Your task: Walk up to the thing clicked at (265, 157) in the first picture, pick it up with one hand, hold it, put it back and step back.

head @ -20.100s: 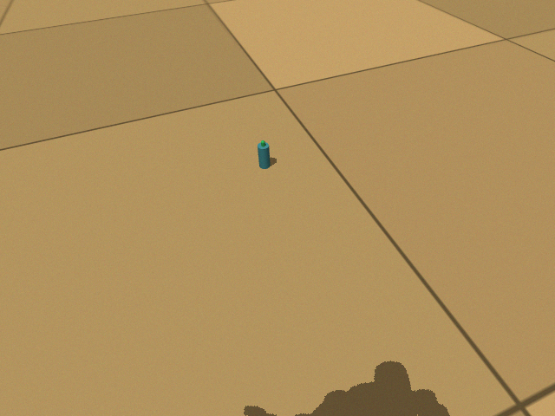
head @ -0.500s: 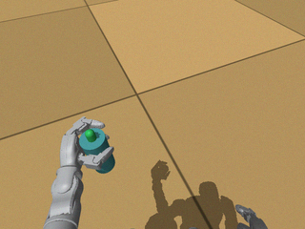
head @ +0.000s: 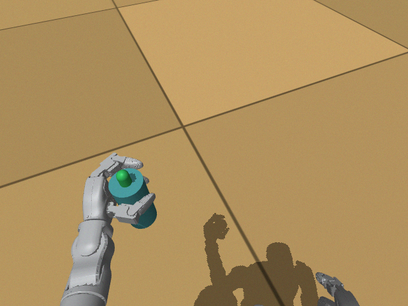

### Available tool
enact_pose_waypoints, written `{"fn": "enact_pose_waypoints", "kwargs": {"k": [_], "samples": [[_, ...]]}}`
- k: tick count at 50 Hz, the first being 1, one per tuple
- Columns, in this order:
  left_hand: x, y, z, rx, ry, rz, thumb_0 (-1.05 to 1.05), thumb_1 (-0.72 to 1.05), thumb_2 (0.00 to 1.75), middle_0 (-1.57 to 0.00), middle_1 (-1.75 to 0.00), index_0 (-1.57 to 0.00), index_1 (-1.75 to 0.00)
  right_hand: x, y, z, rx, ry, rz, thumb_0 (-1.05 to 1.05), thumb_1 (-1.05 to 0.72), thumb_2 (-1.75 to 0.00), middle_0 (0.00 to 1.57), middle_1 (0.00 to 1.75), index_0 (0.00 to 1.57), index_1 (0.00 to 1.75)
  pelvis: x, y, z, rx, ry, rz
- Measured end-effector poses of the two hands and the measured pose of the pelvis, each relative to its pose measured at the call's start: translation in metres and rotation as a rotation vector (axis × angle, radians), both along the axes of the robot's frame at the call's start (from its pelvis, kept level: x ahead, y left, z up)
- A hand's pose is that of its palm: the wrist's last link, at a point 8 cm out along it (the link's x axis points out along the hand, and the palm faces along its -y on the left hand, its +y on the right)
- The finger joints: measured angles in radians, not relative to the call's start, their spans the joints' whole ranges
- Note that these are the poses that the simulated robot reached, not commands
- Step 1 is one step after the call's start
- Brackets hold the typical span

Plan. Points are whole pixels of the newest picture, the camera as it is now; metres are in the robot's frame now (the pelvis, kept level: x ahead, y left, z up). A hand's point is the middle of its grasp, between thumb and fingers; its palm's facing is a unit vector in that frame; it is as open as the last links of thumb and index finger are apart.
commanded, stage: hold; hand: left
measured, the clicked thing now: (133, 196) +0.33 +0.17 +0.03
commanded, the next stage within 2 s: crouch in 0.06 s
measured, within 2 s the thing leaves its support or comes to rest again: neither
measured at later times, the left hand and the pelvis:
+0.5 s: hand (137, 205) +0.33 +0.17 -0.01, palm faces +0.11 -0.99 +0.02, open 9.0 cm; pelvis -0.01 +0.00 -0.03, yaw +0 degrees
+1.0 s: hand (151, 233) +0.37 +0.19 -0.27, palm faces +0.14 -0.99 -0.03, open 9.0 cm; pelvis -0.06 +0.00 -0.23, yaw -2 degrees
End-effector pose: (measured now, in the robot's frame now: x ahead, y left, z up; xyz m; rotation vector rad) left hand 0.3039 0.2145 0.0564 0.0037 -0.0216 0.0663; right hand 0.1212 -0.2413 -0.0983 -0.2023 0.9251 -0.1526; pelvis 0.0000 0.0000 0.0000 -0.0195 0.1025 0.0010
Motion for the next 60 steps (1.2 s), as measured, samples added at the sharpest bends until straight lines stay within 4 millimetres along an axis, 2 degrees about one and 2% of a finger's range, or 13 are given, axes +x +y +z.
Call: {"fn": "enact_pose_waypoints", "kwargs": {"k": [15,20,26,30,36,40,46,52,60], "samples": [[-0.001,0.005,-0.007,-0.002,0.021,0.028,0.01,-0.25,1.09,-0.78,-1.09,-0.76,-1.08,-0.005,0.000,-0.002,-0.003,0.014,-0.003,0.01,-0.90,-0.91,0.20,0.30,0.20,0.30,-0.001,0.000,-0.001,0.000,0.007,0.001],[-0.001,0.003,-0.030,-0.017,0.055,0.031,0.01,-0.25,1.09,-0.78,-1.08,-0.76,-1.08,-0.007,-0.003,-0.007,-0.010,0.017,0.004,0.00,-0.90,-0.91,0.20,0.30,0.20,0.30,-0.006,0.000,-0.008,-0.001,0.037,0.000],[0.002,0.006,-0.076,-0.025,0.071,0.048,0.01,-0.25,1.09,-0.78,-1.09,-0.76,-1.09,-0.015,-0.010,-0.028,-0.032,0.049,0.027,0.00,-0.90,-0.91,0.20,0.30,0.20,0.30,-0.017,-0.001,-0.030,-0.002,0.118,0.000],[0.008,0.010,-0.119,-0.019,0.055,0.048,0.01,-0.25,1.09,-0.77,-1.10,-0.75,-1.10,-0.024,-0.017,-0.058,-0.058,0.081,0.044,0.00,-0.90,-0.91,0.20,0.30,0.20,0.30,-0.024,-0.001,-0.061,-0.005,0.210,0.000],[0.026,0.017,-0.185,0.004,0.007,0.040,0.01,-0.24,1.10,-0.77,-1.10,-0.75,-1.10,-0.036,-0.022,-0.121,-0.083,0.149,0.063,0.00,-0.90,-0.91,0.20,0.30,0.20,0.30,-0.033,0.002,-0.122,-0.015,0.338,-0.007],[0.036,0.020,-0.226,0.017,0.009,0.043,0.01,-0.24,1.10,-0.77,-1.11,-0.75,-1.11,-0.044,-0.018,-0.167,-0.068,0.201,0.071,0.00,-0.90,-0.91,0.20,0.30,0.20,0.30,-0.038,0.004,-0.159,-0.018,0.398,-0.014],[0.037,0.024,-0.284,0.011,0.032,0.070,0.01,-0.24,1.10,-0.76,-1.11,-0.74,-1.11,-0.056,-0.007,-0.227,-0.024,0.273,0.087,0.00,-0.90,-0.91,0.20,0.30,0.20,0.30,-0.047,0.006,-0.205,-0.019,0.459,-0.019],[0.038,0.030,-0.343,0.014,0.048,0.092,0.01,-0.24,1.10,-0.76,-1.11,-0.74,-1.11,-0.069,-0.005,-0.276,-0.022,0.321,0.118,0.00,-0.91,-0.91,0.20,0.30,0.20,0.30,-0.060,0.004,-0.251,-0.021,0.490,-0.020],[0.052,0.036,-0.408,0.023,0.029,0.096,0.01,-0.24,1.10,-0.76,-1.11,-0.74,-1.11,-0.093,-0.018,-0.330,-0.073,0.376,0.129,0.00,-0.92,-0.91,0.20,0.30,0.20,0.30,-0.076,0.002,-0.311,-0.030,0.488,-0.029]]}}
